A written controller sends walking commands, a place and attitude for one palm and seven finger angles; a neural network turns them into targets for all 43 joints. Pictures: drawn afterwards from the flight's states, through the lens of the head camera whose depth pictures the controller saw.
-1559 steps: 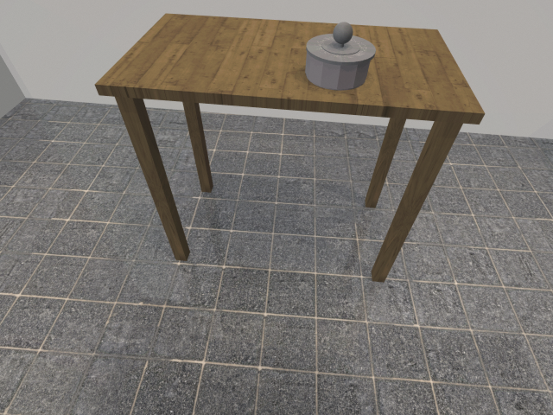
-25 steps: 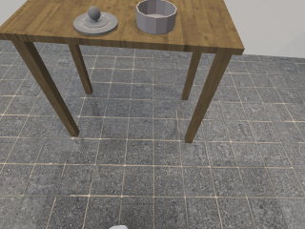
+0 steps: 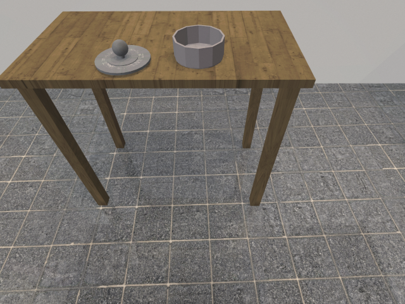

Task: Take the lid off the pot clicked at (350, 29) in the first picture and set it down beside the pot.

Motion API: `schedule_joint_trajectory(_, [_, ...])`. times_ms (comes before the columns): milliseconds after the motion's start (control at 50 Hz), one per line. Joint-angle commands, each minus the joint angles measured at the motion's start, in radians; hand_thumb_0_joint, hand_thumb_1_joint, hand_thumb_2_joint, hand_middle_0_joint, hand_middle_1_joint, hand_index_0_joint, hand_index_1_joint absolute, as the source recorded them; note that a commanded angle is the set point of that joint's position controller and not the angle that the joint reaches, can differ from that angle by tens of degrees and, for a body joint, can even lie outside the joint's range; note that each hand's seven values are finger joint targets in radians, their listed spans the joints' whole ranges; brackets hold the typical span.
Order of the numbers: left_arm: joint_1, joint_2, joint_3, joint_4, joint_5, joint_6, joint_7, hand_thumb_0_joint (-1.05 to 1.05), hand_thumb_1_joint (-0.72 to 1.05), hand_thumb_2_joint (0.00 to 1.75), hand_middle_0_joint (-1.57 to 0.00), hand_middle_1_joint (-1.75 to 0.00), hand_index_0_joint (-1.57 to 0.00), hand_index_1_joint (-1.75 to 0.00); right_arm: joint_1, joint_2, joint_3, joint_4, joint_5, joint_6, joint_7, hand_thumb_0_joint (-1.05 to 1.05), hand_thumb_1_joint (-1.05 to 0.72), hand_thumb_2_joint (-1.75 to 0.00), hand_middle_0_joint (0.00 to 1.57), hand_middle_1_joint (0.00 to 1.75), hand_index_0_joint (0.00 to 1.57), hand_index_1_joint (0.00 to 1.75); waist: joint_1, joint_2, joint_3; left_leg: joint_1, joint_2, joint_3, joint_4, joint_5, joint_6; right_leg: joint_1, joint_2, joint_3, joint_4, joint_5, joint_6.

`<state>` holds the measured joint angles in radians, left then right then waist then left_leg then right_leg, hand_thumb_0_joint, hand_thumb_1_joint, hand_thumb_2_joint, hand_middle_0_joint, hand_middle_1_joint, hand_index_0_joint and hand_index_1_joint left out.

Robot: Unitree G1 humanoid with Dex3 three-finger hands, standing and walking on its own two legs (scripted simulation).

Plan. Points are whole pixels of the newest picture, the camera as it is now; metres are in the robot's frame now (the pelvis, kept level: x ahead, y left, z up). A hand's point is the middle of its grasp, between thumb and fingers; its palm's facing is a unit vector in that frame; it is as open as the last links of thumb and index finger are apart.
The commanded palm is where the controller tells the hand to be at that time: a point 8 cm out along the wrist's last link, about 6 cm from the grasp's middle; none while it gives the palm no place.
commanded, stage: stop stepping back and stand still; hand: left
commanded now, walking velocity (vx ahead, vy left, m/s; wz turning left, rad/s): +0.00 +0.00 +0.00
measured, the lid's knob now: (120, 47) +0.79 +0.29 +0.11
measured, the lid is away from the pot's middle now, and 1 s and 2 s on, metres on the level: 0.25 0.25 0.25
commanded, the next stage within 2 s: let the arm hang, fingers relaxed in 0.28 s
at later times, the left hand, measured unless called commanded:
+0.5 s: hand out of the picture +0.04 +0.19 -0.17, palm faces -0.02 -0.97 -0.23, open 7.4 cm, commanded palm none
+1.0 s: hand out of the picture +0.05 +0.18 -0.17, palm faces -0.01 -0.98 -0.21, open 7.4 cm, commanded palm none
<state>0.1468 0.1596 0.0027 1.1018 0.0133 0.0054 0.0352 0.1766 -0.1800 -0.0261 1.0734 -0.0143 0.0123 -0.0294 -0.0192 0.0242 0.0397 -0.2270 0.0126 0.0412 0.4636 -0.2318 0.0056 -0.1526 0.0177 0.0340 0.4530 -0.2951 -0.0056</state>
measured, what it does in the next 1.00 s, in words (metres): stands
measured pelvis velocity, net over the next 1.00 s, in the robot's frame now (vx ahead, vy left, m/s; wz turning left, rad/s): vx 0.01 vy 0.00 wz -0.01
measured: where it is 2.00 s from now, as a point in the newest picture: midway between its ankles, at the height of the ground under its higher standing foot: outside the picture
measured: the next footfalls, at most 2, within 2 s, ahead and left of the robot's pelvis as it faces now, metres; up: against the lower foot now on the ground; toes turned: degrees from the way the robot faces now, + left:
none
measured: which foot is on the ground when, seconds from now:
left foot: down 0.00-1.00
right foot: down 0.00-1.00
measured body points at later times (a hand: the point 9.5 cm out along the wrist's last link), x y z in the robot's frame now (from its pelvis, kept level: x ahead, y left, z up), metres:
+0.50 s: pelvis +0.01 +0.00 +0.00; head +0.04 +0.00 +0.45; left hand +0.05 +0.24 -0.15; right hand +0.01 -0.24 -0.16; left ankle +0.01 +0.11 -0.74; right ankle -0.03 -0.12 -0.74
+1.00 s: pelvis +0.01 +0.00 +0.00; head +0.03 +0.00 +0.45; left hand +0.05 +0.23 -0.16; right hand +0.02 -0.23 -0.16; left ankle +0.01 +0.11 -0.74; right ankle -0.03 -0.12 -0.74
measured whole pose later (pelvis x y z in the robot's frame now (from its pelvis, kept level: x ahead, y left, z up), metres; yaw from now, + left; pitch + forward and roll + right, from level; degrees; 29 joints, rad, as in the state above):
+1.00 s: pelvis +0.01 +0.00 +0.00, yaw -1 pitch -1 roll +0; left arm 0.19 0.17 0.01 1.12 0.01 0.01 0.04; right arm 0.22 -0.16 -0.02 1.11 -0.01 0.01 -0.04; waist -0.02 0.00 0.05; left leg -0.20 0.02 0.05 0.45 -0.24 0.00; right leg -0.12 0.02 0.04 0.42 -0.29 -0.01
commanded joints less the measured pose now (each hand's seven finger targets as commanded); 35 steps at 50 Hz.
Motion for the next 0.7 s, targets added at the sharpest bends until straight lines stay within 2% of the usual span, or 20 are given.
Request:
schedule_joint_trajectory(0, [0.055, 0.141, 0.036, -0.03, 0.0, -0.012, 0.008, 0.0, 0.9, 0.9, -0.2, -0.3, -0.2, -0.3, 0.066, -0.111, -0.02, -0.014, 0.001, -0.01, -0.005, 0.0, -0.9, -0.9, 0.2, 0.3, 0.2, 0.3, -0.006, -0.027, -0.023, 0.083, 0.105, -0.086, -0.052, 0.195, 0.026, -0.058, -0.106, 0.074, -0.08, 0.251, -0.013])
schedule_joint_trajectory(100, [0.049, 0.148, 0.038, -0.035, -0.001, -0.015, 0.008, 0.0, 0.9, 0.9, -0.2, -0.3, -0.2, -0.3, 0.064, -0.115, -0.019, -0.011, 0.001, -0.013, -0.008, 0.0, -0.9, -0.9, 0.2, 0.3, 0.2, 0.3, -0.005, -0.025, -0.044, 0.105, 0.108, -0.084, -0.045, 0.257, 0.024, -0.032, -0.109, 0.073, -0.074, 0.314, -0.011])
schedule_joint_trajectory(160, [0.045, 0.148, 0.037, -0.031, -0.003, -0.013, 0.007, 0.0, 0.9, 0.9, -0.2, -0.3, -0.2, -0.3, 0.067, -0.113, -0.017, -0.004, 0.0, -0.012, -0.01, 0.0, -0.9, -0.9, 0.2, 0.3, 0.2, 0.3, -0.005, 0.007, -0.043, 0.108, 0.112, -0.083, -0.054, 0.251, 0.025, -0.027, -0.108, 0.069, -0.081, 0.292, -0.01])
schedule_joint_trajectory(200, [0.048, 0.15, 0.037, -0.031, -0.002, -0.012, 0.006, 0.0, 0.9, 0.9, -0.2, -0.3, -0.2, -0.3, 0.07, -0.116, -0.017, -0.004, 0.002, -0.011, -0.009, 0.0, -0.9, -0.9, 0.2, 0.3, 0.2, 0.3, -0.004, -0.015, -0.032, 0.107, 0.112, -0.083, -0.056, 0.247, 0.025, -0.03, -0.107, 0.067, -0.087, 0.287, -0.01])
schedule_joint_trajectory(340, [0.06, 0.146, 0.031, -0.017, -0.005, -0.01, 0.006, 0.0, 0.9, 0.9, -0.2, -0.3, -0.2, -0.3, 0.087, -0.114, -0.014, 0.011, 0.001, -0.007, -0.012, 0.0, -0.9, -0.9, 0.2, 0.3, 0.2, 0.3, -0.005, -0.013, -0.02, 0.108, 0.111, -0.082, -0.065, 0.223, 0.024, -0.028, -0.107, 0.068, -0.101, 0.267, -0.012])
schedule_joint_trajectory(380, [0.065, 0.146, 0.031, -0.015, -0.006, -0.011, 0.007, 0.0, 0.9, 0.9, -0.2, -0.3, -0.2, -0.3, 0.1, -0.116, -0.013, 0.015, 0.001, -0.009, -0.013, 0.0, -0.9, -0.9, 0.2, 0.3, 0.2, 0.3, -0.007, -0.016, -0.04, 0.12, 0.115, -0.082, -0.065, 0.246, 0.026, -0.017, -0.106, 0.064, -0.095, 0.28, -0.011])
schedule_joint_trajectory(480, [0.076, 0.141, 0.031, -0.01, -0.006, -0.012, 0.009, 0.0, 0.9, 0.9, -0.2, -0.3, -0.2, -0.3, 0.11, -0.111, -0.014, 0.02, 0.002, -0.009, -0.014, 0.0, -0.9, -0.9, 0.2, 0.3, 0.2, 0.3, -0.007, -0.023, -0.041, 0.125, 0.115, -0.078, -0.061, 0.261, 0.026, -0.014, -0.108, 0.063, -0.093, 0.3, -0.011])
schedule_joint_trajectory(560, [0.082, 0.137, 0.031, -0.006, -0.006, -0.011, 0.009, 0.0, 0.9, 0.9, -0.2, -0.3, -0.2, -0.3, 0.111, -0.105, -0.013, 0.025, 0.002, -0.009, -0.015, 0.0, -0.9, -0.9, 0.2, 0.3, 0.2, 0.3, -0.007, -0.003, -0.031, 0.124, 0.117, -0.078, -0.066, 0.249, 0.026, -0.024, -0.105, 0.065, -0.094, 0.28, -0.012])
schedule_joint_trajectory(620, [0.082, 0.136, 0.031, -0.006, -0.004, -0.01, 0.009, 0.0, 0.9, 0.9, -0.2, -0.3, -0.2, -0.3, 0.111, -0.101, -0.014, 0.024, 0.003, -0.007, -0.014, 0.0, -0.9, -0.9, 0.2, 0.3, 0.2, 0.3, -0.007, -0.027, -0.013, 0.113, 0.116, -0.081, -0.07, 0.224, 0.026, -0.034, -0.103, 0.065, -0.101, 0.256, -0.011])
schedule_joint_trajectory(680, [0.086, 0.132, 0.03, -0.005, -0.005, -0.01, 0.009, 0.0, 0.9, 0.9, -0.2, -0.3, -0.2, -0.3, 0.109, -0.101, -0.014, 0.025, 0.002, -0.008, -0.014, 0.0, -0.9, -0.9, 0.2, 0.3, 0.2, 0.3, -0.005, -0.023, -0.013, 0.108, 0.114, -0.079, -0.07, 0.209, 0.026, -0.035, -0.104, 0.066, -0.103, 0.246, -0.011])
